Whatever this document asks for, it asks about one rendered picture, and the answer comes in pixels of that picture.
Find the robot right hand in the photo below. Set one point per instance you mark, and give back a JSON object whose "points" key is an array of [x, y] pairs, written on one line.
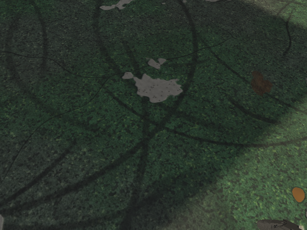
{"points": [[275, 224]]}

